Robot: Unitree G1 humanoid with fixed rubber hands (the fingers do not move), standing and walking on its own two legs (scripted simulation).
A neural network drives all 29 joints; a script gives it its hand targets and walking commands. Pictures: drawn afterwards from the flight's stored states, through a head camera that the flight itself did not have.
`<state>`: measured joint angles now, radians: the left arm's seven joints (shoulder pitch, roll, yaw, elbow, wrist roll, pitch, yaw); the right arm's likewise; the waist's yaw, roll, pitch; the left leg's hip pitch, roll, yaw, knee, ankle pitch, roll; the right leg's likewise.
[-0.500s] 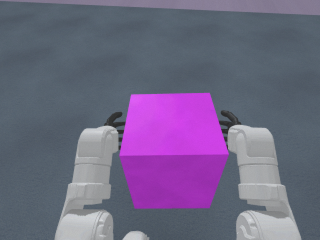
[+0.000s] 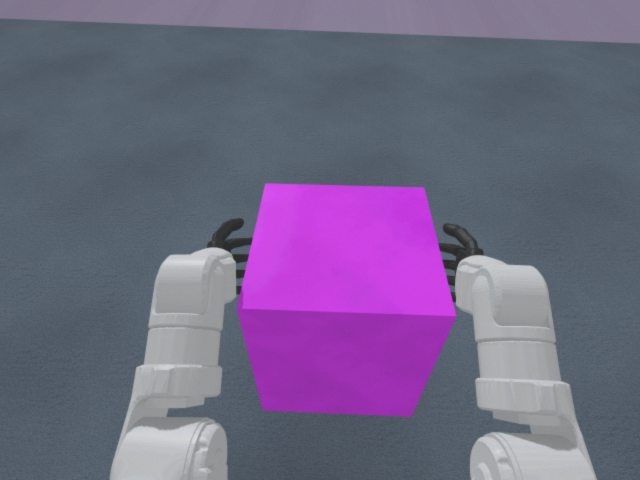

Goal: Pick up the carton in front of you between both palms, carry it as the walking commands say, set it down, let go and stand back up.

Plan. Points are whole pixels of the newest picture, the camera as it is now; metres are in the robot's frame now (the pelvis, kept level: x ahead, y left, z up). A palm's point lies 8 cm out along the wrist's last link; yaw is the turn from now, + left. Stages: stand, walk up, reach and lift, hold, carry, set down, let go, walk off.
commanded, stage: carry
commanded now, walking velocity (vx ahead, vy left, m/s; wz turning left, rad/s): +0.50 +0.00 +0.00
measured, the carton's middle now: (340, 303) +0.36 -0.01 +0.02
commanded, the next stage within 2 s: none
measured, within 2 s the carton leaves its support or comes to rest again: neither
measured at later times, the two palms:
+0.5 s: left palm (257, 186) +0.52 +0.12 +0.08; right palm (452, 185) +0.53 -0.18 +0.08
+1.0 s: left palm (250, 177) +0.58 +0.14 +0.05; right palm (428, 173) +0.59 -0.16 +0.05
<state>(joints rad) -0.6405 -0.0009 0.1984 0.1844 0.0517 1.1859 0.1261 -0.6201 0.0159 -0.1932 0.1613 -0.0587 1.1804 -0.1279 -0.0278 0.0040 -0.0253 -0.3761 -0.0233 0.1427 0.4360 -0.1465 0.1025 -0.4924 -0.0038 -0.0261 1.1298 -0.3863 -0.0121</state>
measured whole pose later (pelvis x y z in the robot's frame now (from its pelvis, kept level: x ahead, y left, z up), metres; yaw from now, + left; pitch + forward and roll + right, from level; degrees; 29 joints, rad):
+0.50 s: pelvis +0.25 -0.04 +0.01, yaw +3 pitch +3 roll +0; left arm -0.20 -0.14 0.12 -0.26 0.11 1.19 0.10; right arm -0.19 0.14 -0.14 -0.29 -0.12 1.20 -0.09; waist 0.00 0.03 -0.05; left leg -0.33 0.05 0.10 0.53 -0.37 -0.03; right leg -0.30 -0.04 -0.20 0.39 -0.15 -0.05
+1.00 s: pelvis +0.32 -0.02 -0.01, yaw +2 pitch +2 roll +0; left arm -0.18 -0.14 0.14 0.02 0.20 0.97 0.04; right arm -0.17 0.13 -0.14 0.02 -0.20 0.96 -0.04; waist 0.00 0.00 -0.17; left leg -0.26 0.05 0.15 0.56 -0.34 0.01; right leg -0.26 -0.07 -0.17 0.57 -0.34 0.00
